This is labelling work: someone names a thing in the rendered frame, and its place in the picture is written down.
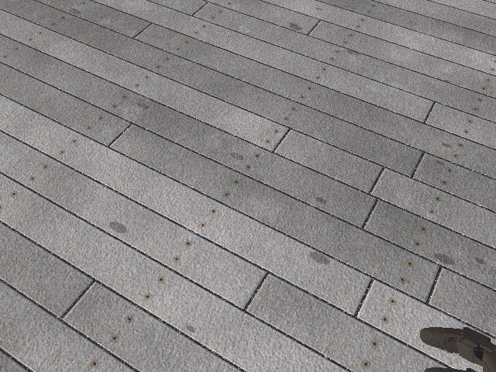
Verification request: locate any robot right hand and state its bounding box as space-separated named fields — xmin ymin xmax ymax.
xmin=420 ymin=327 xmax=496 ymax=372

